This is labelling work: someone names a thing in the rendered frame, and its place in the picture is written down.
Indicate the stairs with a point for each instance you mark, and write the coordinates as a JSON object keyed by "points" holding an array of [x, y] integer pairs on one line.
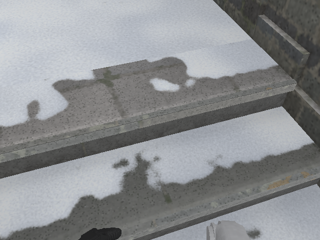
{"points": [[133, 187]]}

